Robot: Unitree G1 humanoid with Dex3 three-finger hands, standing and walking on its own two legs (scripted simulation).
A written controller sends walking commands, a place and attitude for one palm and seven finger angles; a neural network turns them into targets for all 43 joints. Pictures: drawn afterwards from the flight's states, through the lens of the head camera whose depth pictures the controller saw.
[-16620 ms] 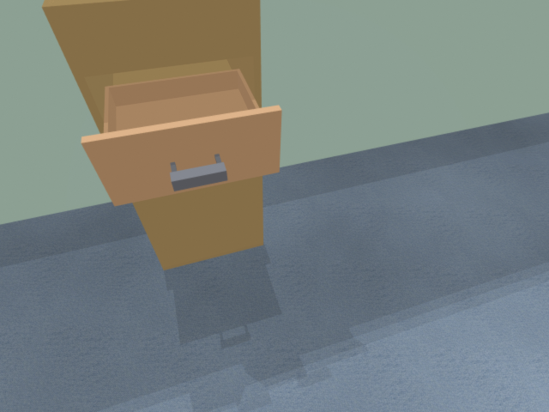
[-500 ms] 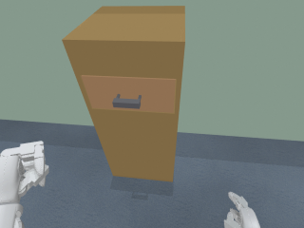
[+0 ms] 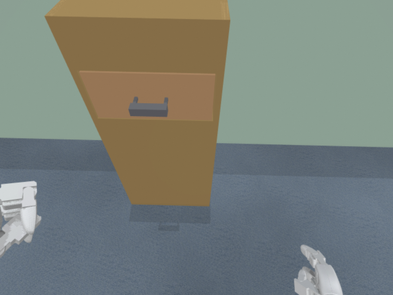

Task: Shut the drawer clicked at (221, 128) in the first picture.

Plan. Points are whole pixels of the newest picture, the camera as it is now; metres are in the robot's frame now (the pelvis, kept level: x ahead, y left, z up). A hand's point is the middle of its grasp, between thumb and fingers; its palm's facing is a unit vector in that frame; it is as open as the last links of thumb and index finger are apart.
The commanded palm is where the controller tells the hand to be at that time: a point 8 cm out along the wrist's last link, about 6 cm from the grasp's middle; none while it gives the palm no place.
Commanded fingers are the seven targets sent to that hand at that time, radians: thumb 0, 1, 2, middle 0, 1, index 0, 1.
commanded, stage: step back with the hand held close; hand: left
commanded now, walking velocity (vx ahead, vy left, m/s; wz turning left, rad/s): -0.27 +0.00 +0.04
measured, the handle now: (149, 104) +0.62 +0.19 -0.01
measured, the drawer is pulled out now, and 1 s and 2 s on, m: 0.00 0.00 0.00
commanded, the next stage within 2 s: stop stepping back and stand still in 0.82 s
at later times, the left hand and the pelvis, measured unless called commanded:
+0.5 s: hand out of the picture +0.12 +0.24 +0.16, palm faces +0.39 -0.82 -0.42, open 3.3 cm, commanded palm +0.05 +0.29 +0.17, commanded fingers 0.00 0.90 0.90 -1.40 -1.60 -1.40 -1.60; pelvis -0.07 +0.01 -0.02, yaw +2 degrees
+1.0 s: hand out of the picture +0.04 +0.22 +0.17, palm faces +0.26 -0.87 -0.43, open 3.3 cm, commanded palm -0.03 +0.28 +0.17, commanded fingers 0.00 0.90 0.90 -1.40 -1.60 -1.40 -1.60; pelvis -0.16 +0.00 -0.02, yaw -2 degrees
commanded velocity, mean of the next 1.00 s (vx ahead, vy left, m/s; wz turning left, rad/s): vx -0.29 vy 0.01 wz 0.02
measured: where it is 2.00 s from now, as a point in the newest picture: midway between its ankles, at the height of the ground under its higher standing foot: outside the picture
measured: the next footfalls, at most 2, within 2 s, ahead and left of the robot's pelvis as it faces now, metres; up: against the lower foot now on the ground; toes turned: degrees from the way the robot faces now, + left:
right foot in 0.86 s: -0.25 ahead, -0.13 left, +0.00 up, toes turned -2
right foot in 1.36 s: -0.15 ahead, -0.05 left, +0.00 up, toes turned -6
